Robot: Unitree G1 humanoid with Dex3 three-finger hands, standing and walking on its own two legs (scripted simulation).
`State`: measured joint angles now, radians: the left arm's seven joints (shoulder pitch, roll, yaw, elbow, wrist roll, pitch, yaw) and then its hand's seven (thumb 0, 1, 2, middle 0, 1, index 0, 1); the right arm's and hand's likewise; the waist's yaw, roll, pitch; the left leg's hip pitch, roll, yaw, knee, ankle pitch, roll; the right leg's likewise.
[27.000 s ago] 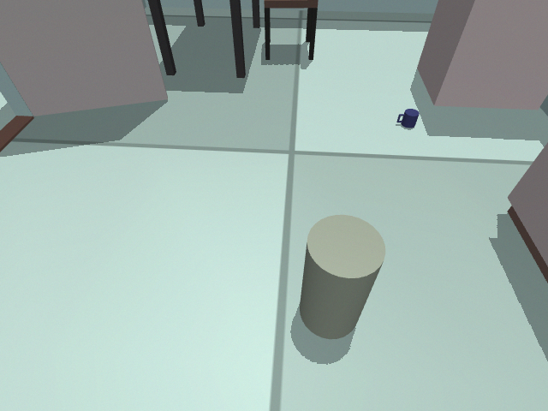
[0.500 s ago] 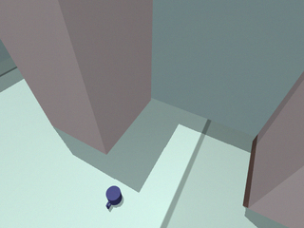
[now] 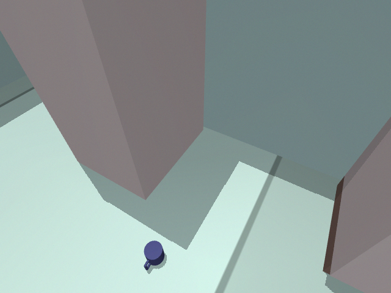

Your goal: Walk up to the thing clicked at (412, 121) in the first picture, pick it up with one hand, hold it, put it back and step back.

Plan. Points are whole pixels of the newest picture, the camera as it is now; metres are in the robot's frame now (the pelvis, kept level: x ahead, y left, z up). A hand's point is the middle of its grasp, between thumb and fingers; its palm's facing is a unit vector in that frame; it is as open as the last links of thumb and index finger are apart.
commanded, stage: walk up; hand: left
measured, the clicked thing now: (152, 256) +0.43 +0.24 -0.74
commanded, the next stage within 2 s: stand in 0.54 s
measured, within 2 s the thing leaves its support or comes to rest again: neither
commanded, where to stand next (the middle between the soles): +0.06 +0.00 m, yaw +1 degrees
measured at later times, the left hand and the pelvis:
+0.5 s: hand out of the picture +0.09 +0.25 -0.16, palm faces -0.01 -0.95 -0.32, open 7.4 cm; pelvis +0.01 +0.00 +0.00, yaw +0 degrees
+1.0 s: hand out of the picture +0.09 +0.25 -0.15, palm faces -0.01 -0.94 -0.35, open 7.4 cm; pelvis +0.02 -0.01 +0.00, yaw +1 degrees
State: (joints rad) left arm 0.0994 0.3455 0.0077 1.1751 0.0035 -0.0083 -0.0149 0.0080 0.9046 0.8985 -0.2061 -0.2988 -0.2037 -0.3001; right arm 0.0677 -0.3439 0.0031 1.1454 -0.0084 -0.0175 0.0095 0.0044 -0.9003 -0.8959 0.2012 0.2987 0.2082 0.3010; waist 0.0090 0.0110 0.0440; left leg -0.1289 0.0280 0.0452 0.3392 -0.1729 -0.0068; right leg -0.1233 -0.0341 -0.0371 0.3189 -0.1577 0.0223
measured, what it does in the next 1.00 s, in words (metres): stands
